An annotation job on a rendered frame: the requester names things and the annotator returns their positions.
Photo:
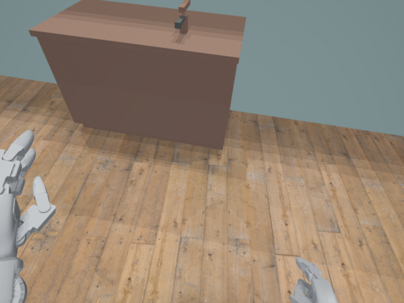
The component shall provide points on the right robot hand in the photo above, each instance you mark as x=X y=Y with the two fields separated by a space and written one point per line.
x=320 y=290

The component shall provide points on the robot left forearm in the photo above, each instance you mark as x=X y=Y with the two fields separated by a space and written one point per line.
x=13 y=288

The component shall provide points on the left robot hand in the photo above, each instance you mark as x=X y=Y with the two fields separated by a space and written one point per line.
x=14 y=164

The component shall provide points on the tap lever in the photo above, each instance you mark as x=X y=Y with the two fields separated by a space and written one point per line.
x=179 y=22

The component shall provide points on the counter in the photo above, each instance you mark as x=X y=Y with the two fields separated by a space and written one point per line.
x=125 y=68

